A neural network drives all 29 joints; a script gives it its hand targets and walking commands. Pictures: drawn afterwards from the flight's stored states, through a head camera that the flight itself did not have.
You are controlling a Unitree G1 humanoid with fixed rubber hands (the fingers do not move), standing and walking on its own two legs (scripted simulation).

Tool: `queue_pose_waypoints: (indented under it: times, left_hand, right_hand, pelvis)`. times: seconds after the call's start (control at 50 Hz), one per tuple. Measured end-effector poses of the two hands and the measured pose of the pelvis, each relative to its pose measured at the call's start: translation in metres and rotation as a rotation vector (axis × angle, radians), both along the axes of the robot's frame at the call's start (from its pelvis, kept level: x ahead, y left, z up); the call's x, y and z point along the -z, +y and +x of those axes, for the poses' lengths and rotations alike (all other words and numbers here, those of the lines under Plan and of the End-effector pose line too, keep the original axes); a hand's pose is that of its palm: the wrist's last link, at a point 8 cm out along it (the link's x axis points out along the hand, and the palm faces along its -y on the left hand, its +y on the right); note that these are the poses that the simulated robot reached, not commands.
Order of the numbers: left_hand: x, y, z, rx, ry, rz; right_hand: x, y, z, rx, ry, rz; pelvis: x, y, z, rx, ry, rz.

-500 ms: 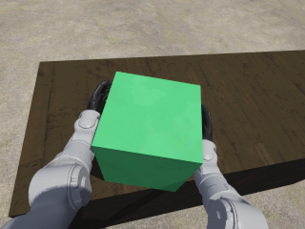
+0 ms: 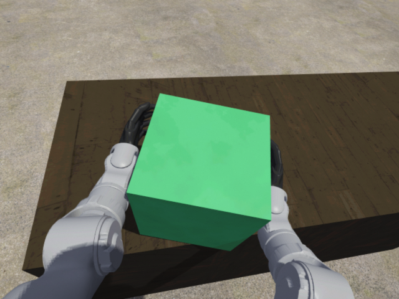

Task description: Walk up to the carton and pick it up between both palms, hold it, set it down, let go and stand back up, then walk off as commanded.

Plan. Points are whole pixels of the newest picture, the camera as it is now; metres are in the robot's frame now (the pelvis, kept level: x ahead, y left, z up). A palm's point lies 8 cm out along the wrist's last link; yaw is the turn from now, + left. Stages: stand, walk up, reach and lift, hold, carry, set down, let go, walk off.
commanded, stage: reach and lift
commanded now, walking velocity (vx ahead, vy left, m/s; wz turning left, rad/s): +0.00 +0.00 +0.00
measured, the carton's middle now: (198, 180) +0.36 -0.03 +0.02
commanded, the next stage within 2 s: none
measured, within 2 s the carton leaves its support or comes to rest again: neither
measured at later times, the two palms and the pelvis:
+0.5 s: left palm (129, 133) +0.43 +0.11 +0.10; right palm (278, 167) +0.35 -0.18 +0.07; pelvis +0.01 +0.00 +0.00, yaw +0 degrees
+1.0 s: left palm (110, 109) +0.41 +0.12 +0.19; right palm (287, 139) +0.36 -0.17 +0.15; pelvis -0.02 +0.00 +0.01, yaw +1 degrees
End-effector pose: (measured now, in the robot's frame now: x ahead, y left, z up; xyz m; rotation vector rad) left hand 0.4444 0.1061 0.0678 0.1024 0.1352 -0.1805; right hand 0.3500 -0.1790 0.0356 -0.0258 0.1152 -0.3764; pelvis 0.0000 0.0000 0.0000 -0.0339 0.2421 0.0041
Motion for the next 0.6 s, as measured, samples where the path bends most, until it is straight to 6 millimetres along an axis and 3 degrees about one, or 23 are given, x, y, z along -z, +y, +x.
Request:
queue_pose_waypoints:
  times: [0.22, 0.36, 0.48, 0.6]
  left_hand:
    - [-0.004, -0.009, 0.015, -0.008, -0.011, 0.031]
    - [-0.008, -0.004, 0.006, -0.019, -0.018, 0.04]
    - [-0.026, 0.001, -0.009, -0.052, -0.057, 0.024]
    - [-0.061, 0.005, -0.026, -0.082, -0.061, 0.038]
  right_hand:
    - [-0.001, -0.007, 0.016, 0.008, -0.007, 0.053]
    - [-0.006, -0.004, 0.01, -0.001, -0.016, 0.083]
    - [-0.031, -0.002, 0.004, -0.027, -0.056, 0.09]
    - [-0.061, 0.0, -0.005, -0.054, -0.054, 0.101]
  pelvis:
    - [-0.001, -0.006, 0.017, 0.002, 0.031, 0.005]
    - [-0.002, -0.006, 0.022, 0.002, 0.035, 0.005]
    - [-0.002, -0.004, 0.012, 0.001, 0.002, 0.005]
    - [-0.003, -0.003, 0.001, -0.003, -0.075, 0.006]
